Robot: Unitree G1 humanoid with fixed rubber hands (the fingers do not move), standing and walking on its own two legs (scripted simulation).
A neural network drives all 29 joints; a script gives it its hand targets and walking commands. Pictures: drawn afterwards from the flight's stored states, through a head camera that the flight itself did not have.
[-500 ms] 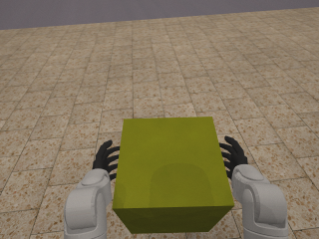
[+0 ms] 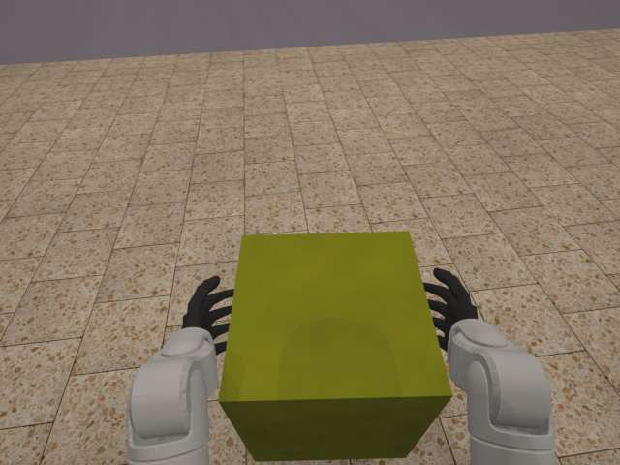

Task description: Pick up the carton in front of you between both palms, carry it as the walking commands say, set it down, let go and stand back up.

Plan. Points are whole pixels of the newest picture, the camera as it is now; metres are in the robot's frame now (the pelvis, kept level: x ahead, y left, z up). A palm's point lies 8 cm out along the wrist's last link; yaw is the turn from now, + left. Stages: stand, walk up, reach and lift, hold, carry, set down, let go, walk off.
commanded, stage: carry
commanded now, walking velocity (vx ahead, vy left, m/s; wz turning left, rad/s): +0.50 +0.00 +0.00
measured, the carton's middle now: (328, 352) +0.28 +0.00 +0.02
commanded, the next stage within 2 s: none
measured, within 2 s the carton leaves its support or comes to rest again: neither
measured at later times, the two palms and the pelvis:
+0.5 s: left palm (234, 167) +0.59 +0.15 +0.10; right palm (404, 161) +0.60 -0.15 +0.10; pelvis +0.34 -0.01 +0.00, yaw +2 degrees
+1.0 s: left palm (250, 88) +0.93 +0.15 +0.10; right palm (373, 86) +0.93 -0.15 +0.10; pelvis +0.67 +0.00 +0.01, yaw +0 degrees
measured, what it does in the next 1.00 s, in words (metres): walks ahead: right foot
